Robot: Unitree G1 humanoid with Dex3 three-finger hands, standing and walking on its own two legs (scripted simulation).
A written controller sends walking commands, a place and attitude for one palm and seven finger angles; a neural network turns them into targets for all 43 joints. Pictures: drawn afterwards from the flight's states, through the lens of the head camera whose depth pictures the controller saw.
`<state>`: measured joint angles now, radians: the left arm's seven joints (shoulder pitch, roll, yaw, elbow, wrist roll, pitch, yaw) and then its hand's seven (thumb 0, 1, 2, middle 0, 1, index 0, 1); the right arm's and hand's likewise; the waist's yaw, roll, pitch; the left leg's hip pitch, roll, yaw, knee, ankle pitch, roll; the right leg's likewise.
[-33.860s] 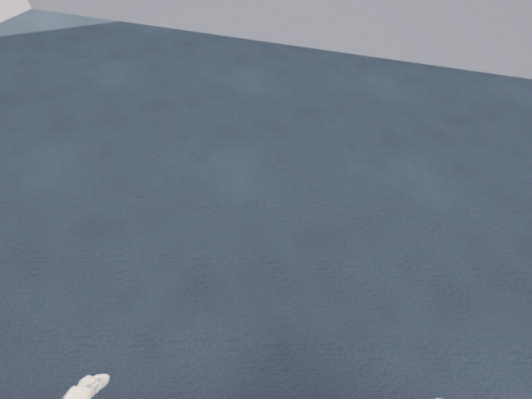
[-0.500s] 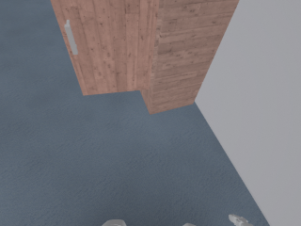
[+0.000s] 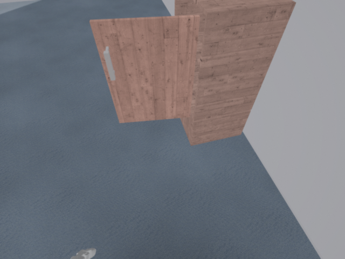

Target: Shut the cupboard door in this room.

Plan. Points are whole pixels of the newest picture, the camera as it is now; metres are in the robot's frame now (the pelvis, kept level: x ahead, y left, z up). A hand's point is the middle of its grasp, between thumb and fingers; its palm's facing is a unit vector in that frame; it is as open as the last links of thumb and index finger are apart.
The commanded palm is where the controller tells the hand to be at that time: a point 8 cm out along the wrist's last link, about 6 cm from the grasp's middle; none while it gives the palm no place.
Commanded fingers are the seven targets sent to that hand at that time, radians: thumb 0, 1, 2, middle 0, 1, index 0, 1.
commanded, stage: take the last steps up to it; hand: left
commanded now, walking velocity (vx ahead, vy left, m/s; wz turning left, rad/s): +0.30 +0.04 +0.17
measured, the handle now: (110, 63) +0.87 +0.29 -0.05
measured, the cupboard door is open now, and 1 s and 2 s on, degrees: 82 82 82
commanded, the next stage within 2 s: come to a stop and stand still in 1.24 s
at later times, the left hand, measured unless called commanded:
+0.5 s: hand out of the picture -0.06 +0.16 -0.15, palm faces +0.24 -0.95 -0.20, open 7.4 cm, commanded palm none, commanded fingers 0.00 0.90 0.90 -0.20 -0.30 -0.20 -0.30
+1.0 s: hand (92, 198) +0.31 +0.26 -0.16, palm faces +0.07 -0.98 -0.21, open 7.4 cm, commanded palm none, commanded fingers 0.00 0.90 0.90 -0.20 -0.30 -0.20 -0.30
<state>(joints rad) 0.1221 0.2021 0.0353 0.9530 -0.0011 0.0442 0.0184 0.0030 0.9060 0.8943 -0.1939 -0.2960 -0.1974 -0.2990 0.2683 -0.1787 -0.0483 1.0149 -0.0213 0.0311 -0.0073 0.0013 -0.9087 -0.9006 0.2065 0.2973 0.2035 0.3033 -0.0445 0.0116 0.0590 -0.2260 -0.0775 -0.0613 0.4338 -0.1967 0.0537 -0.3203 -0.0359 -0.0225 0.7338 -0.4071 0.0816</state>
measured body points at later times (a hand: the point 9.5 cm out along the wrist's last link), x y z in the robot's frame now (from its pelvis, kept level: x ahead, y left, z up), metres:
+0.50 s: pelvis +0.05 +0.01 +0.00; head +0.07 +0.00 +0.45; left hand -0.07 +0.21 -0.14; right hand +0.14 -0.23 -0.16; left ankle +0.07 +0.17 -0.70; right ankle -0.01 -0.12 -0.74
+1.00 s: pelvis +0.22 +0.06 -0.01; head +0.24 +0.05 +0.44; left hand +0.31 +0.31 -0.14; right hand +0.18 -0.17 -0.16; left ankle +0.10 +0.16 -0.74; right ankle +0.34 -0.05 -0.70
